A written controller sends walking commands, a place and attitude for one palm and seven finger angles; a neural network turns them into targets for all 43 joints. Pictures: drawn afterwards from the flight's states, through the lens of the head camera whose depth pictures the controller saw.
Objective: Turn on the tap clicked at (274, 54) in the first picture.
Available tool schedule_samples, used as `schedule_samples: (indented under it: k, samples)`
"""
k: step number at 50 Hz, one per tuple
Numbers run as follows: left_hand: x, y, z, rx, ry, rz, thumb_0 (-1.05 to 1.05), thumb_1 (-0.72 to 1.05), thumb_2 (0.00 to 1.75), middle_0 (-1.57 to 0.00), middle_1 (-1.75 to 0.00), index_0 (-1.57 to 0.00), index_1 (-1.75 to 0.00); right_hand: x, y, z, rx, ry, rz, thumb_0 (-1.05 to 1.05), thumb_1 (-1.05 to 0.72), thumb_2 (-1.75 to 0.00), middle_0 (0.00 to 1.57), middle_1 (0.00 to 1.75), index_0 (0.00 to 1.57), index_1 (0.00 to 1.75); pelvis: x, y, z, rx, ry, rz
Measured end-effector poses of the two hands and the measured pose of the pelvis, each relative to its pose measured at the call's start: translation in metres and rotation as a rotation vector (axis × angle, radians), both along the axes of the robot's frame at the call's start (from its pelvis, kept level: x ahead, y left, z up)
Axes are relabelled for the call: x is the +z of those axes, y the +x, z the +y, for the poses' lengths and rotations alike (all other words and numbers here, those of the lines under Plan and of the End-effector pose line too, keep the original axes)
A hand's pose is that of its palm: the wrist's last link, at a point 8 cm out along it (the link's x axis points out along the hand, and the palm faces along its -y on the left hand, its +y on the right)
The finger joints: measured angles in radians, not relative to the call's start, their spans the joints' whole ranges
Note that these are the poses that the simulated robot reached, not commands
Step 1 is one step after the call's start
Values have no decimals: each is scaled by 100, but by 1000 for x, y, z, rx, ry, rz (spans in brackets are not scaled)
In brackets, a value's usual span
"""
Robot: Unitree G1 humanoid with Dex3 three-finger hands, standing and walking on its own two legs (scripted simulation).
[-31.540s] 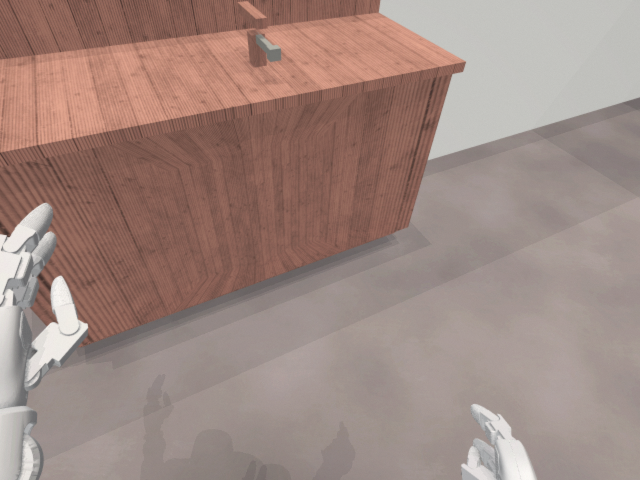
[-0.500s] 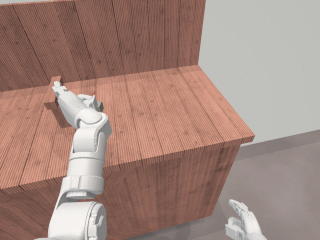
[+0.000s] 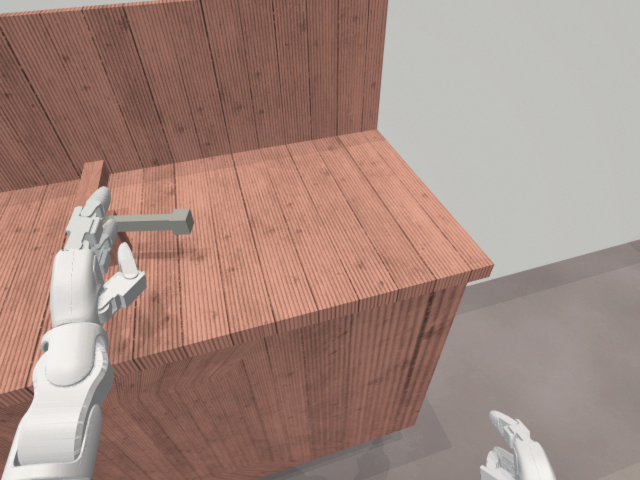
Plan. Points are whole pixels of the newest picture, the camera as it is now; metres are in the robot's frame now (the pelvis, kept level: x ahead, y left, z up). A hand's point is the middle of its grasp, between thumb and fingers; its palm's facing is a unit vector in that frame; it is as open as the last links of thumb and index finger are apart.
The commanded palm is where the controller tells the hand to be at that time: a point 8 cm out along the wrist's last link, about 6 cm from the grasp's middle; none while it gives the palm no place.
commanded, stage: draw the hand back beside the body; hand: left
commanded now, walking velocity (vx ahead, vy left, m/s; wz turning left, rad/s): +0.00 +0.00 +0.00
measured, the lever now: (182, 221) +0.44 +0.26 +0.10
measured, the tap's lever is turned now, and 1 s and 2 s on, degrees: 74 74 74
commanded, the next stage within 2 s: step back with the hand held close in 1.06 s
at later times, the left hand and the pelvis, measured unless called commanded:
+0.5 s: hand (95, 317) +0.22 +0.25 +0.16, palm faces +0.37 -0.89 -0.27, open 7.5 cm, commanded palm +0.18 +0.29 +0.17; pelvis -0.02 +0.02 +0.00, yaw +0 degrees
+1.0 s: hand (64, 351) +0.18 +0.27 +0.16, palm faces +0.43 -0.85 -0.30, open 7.4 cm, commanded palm +0.14 +0.30 +0.17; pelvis -0.01 +0.02 +0.00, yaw +1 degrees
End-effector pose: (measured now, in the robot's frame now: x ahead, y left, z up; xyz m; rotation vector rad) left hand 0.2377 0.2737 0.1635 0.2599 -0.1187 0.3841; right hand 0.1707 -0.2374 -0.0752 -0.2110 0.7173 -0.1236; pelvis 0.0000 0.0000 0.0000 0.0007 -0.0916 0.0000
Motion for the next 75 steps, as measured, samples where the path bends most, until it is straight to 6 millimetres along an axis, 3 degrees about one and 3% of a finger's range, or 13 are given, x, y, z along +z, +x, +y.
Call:
schedule_samples:
  k: [6,14,25,35,44,59,66,75]
  samples:
    - [22,-11,-5,-48,39,-134,2,90,90,-17,-20,-17,-20,0,4,20,72,7,-15,1,-91,-90,20,30,20,30,2,-15,6,22,-2,-12]
    - [2,-16,-14,-138,27,-71,2,90,90,-18,-23,-18,-23,7,-4,43,47,74,-53,1,-90,-90,20,30,20,30,4,-17,11,-6,-4,-16]
    - [8,-58,18,-42,82,-89,2,90,90,-20,-26,-19,-26,-1,-16,40,62,33,-2,2,-90,-90,20,30,20,30,4,-17,19,4,-10,-27]
    - [-2,-77,21,-43,90,-53,2,90,90,-21,-29,-20,-29,10,-4,40,62,22,-58,2,-90,-90,20,30,20,30,4,-15,22,3,-10,-25]
    - [5,-99,31,15,132,-44,2,90,90,-21,-30,-21,-30,12,7,46,90,29,-86,1,-90,-90,20,30,20,30,3,-12,22,12,-12,-24]
    - [5,-90,20,-2,121,-53,2,90,90,-21,-30,-21,-30,8,6,45,94,42,-82,2,-90,-90,20,30,20,30,3,-11,15,15,-8,-23]
    - [21,-88,26,-2,214,-90,2,89,90,-21,-30,-21,-30,3,0,36,76,23,-36,1,-90,-90,20,30,20,30,0,-18,14,17,-20,32]
    - [-6,-103,22,-60,196,44,2,90,90,-21,-30,-21,-30,-4,-27,28,-1,-7,19,1,-90,-90,20,30,20,30,-3,-34,24,3,-14,80]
